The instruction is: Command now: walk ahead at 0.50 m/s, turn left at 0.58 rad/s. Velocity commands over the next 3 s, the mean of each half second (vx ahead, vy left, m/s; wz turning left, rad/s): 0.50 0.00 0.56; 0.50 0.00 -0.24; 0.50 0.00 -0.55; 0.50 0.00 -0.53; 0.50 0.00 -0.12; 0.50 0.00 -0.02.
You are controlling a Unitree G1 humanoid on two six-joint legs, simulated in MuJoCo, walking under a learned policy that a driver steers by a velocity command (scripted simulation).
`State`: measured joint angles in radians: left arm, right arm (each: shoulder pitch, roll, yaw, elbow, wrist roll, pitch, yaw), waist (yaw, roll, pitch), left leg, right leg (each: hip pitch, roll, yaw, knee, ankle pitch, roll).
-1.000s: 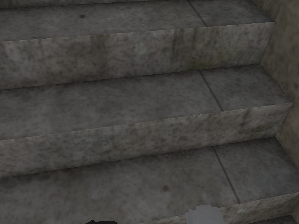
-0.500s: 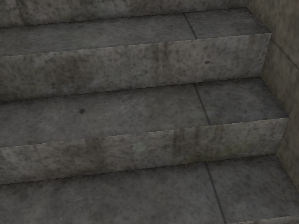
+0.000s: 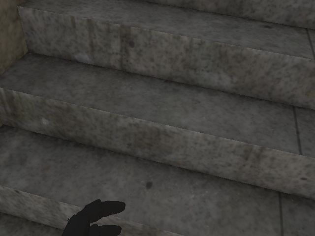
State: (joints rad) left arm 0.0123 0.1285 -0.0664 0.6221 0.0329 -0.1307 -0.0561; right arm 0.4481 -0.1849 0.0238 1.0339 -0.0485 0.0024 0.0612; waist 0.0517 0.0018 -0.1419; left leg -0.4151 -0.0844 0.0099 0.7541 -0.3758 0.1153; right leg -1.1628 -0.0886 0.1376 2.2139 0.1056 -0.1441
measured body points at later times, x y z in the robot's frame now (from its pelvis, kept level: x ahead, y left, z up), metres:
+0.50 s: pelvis +0.25 -0.02 +0.18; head +0.23 -0.02 +0.63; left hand +0.16 +0.25 +0.04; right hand +0.52 -0.17 +0.11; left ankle +0.17 +0.10 -0.28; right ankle +0.29 -0.13 -0.52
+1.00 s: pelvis +0.44 +0.13 +0.22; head +0.47 +0.15 +0.66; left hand +0.56 +0.40 +0.11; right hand +0.54 -0.11 +0.08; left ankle +0.36 +0.27 -0.52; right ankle +0.45 +0.01 -0.15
